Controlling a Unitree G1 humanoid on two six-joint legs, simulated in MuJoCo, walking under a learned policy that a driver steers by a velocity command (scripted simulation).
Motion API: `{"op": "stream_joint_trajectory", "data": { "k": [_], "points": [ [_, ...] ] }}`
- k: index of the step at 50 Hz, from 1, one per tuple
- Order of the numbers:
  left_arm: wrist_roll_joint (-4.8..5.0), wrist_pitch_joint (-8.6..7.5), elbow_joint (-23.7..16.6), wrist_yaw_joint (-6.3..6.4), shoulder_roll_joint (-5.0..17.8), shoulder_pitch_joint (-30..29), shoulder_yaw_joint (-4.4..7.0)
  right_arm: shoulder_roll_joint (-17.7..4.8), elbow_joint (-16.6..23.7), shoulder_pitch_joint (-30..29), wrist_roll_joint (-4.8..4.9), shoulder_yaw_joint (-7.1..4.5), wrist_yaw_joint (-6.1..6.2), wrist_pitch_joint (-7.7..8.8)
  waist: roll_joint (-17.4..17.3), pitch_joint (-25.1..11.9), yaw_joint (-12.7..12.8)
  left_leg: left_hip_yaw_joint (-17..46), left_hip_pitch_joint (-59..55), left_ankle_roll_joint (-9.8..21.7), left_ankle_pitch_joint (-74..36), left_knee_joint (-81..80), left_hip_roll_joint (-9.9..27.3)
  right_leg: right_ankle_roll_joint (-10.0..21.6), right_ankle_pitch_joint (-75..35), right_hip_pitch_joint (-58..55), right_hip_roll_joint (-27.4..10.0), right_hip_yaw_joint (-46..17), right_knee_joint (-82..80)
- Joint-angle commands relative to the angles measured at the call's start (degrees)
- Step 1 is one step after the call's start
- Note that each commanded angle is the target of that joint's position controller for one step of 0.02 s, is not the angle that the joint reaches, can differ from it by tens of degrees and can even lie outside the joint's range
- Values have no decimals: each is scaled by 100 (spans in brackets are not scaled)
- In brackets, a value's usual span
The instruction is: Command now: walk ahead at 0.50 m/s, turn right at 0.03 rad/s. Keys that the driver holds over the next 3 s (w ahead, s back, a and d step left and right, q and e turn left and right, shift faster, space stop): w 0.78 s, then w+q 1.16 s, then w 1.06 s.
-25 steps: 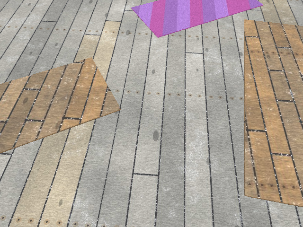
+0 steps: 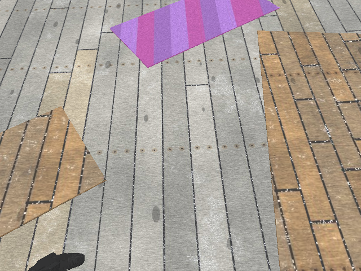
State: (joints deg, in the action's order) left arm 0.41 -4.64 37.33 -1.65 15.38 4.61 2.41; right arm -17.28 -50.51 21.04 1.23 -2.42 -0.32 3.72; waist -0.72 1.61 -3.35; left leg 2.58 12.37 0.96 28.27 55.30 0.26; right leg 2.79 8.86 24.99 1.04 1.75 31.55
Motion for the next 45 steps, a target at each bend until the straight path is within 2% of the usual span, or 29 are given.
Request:
{"op": "stream_joint_trajectory", "data": {
  "k": [1,2,3,5,6,7,9,11,13,16,19,20,21,22,23,24,25,26,27,28,29,31,32,33,35,39,42,45],
  "points": [
    [-8,8,54,26,807,1213,250,-769,635,-501,50,-143,-18,252,418,-666,696,153,3071,96,-634,1432,519,1122,403,-3001,-1746,-2625,-1608],
    [-56,-2,44,4,692,987,216,-699,646,-576,-49,-159,-9,224,313,-378,538,136,2875,43,-947,1132,649,1093,-91,-2439,-1558,-2255,-1804],
    [-102,-34,53,1,673,883,209,-611,632,-451,-57,-153,-23,181,524,-363,364,174,2531,-5,-1131,1000,756,1113,-524,-2069,-1488,-2035,-1943],
    [-45,-107,148,-2,652,836,219,-426,576,-339,-61,-123,-14,79,521,-330,218,119,2316,-116,-1287,709,796,1175,-932,-1718,-1378,-1623,-2184],
    [-47,-129,202,14,691,858,230,-380,599,-422,-88,-121,9,26,404,-263,189,96,2413,-157,-1503,578,798,1170,-963,-1637,-1324,-1429,-2294],
    [-37,-145,274,34,820,921,265,-333,693,-629,-102,-93,13,12,491,-136,216,88,2539,-234,-1705,240,833,1246,-1199,-1545,-1397,-1345,-2362],
    [-23,-125,396,75,837,1065,272,-307,804,-1057,-134,-72,-7,33,348,6,341,53,2636,-281,-2389,-531,813,1127,-1347,-1598,-1234,-986,-2415],
    [-18,-95,494,112,866,1206,267,-247,873,-1433,-115,-63,-28,53,270,8,472,-47,2525,-236,-3114,-1200,667,946,-1124,-1697,-1070,-755,-2483],
    [34,-77,618,134,994,1424,292,-154,994,-1822,-87,6,-95,104,344,171,636,-164,2318,-210,-3428,-1851,574,918,-1217,-1700,-1118,-591,-2479],
    [60,7,875,152,1053,1815,311,-224,1193,-2332,-40,-1,-183,160,322,263,799,-161,2423,-87,-3420,-2319,456,871,-1138,-2267,-1333,-652,-2289],
    [82,105,1019,194,1092,1884,334,-338,1296,-2406,-49,-32,-268,180,382,200,690,-165,2405,127,-2796,-2602,352,737,-1686,-2903,-1565,-719,-1890],
    [80,135,1041,209,1141,1834,348,-402,1267,-2235,-49,-60,-274,184,484,89,565,-225,2096,209,-2573,-2653,271,680,-2175,-2999,-1579,-712,-1679],
    [77,164,1039,223,1188,1728,357,-530,1176,-1863,-61,-124,-260,189,560,-148,331,-392,1502,320,-2443,-2730,96,584,-3076,-3012,-1494,-621,-1236],
    [55,200,1030,241,1120,1662,321,-754,935,-1062,-76,-257,-214,185,480,-661,-78,-537,354,489,-2571,-2823,-48,438,-3695,-2790,-1225,-404,-301],
    [-38,201,904,268,908,1679,213,-1110,715,-57,-126,-377,-153,163,110,-1481,-448,222,-1381,804,-2887,-2523,676,236,-2618,-1771,-919,-173,1228],
    [-43,82,808,198,207,2434,0,-1598,600,382,-151,-498,-144,124,-1346,-2268,-153,2972,-3518,1785,-1634,-2960,2042,-201,692,676,120,-92,3430],
    [27,-48,922,162,612,2177,78,-1052,611,426,-64,-350,-150,107,-1171,-2388,-357,3912,-3603,1777,-872,-3639,2130,-141,2451,1399,126,-904,4106],
    [192,-121,750,122,980,1634,190,-841,664,-15,-53,-266,-131,108,-846,-1425,-298,3086,-2862,1488,-687,-3788,1972,-65,2110,1878,-194,-865,4323],
    [197,-148,659,137,944,1278,174,-736,735,-415,-77,-233,-118,105,-415,-882,-143,2431,-2014,1336,-1031,-3928,1765,-46,1572,1807,-496,-672,4082],
    [77,-138,630,170,886,1011,193,-582,750,-655,-121,-186,-139,112,-113,-435,-25,1909,-1262,1221,-1761,-4090,1509,-62,1236,1599,-668,-571,3680],
    [53,-82,634,181,792,1184,205,-517,759,-831,-193,-161,-142,138,-405,-396,236,1686,-760,1239,-1975,-4272,1429,-101,950,1243,-835,-629,3457],
    [29,60,747,200,598,1385,183,-410,732,-944,-170,-145,-163,199,-392,-322,391,1273,-254,1259,-2181,-4617,1226,-179,727,847,-901,-598,3209],
    [28,104,727,211,515,1373,161,-533,683,-924,-156,-174,-152,230,-477,-254,447,1117,-107,1333,-2374,-4718,1262,-243,618,866,-931,-566,3018],
    [-7,119,658,220,514,1192,154,-590,637,-883,-126,-195,-132,246,-414,-117,422,959,-93,1366,-2611,-4800,1250,-317,402,1049,-961,-551,2718],
    [-40,95,552,218,502,753,149,-672,526,-692,-132,-223,-74,233,-242,-20,309,669,-211,1282,-2844,-4871,1151,-381,-262,1259,-960,-520,2035],
    [-11,3,387,119,332,0,66,-797,359,-386,-70,-244,-6,171,-223,116,35,133,-327,1073,-2945,-4881,957,-388,-1380,980,-750,-295,607],
    [28,-53,178,43,365,-580,63,-847,145,70,1,-261,17,85,-175,228,-150,363,-683,1064,-2803,-4667,1118,-381,-1419,930,-572,-319,62],
    [23,-129,107,-35,541,-689,112,-871,79,144,32,-294,70,-16,-248,205,-41,632,-1177,949,-2959,-4267,1296,-261,-931,796,-435,-399,-365]
  ]
}}
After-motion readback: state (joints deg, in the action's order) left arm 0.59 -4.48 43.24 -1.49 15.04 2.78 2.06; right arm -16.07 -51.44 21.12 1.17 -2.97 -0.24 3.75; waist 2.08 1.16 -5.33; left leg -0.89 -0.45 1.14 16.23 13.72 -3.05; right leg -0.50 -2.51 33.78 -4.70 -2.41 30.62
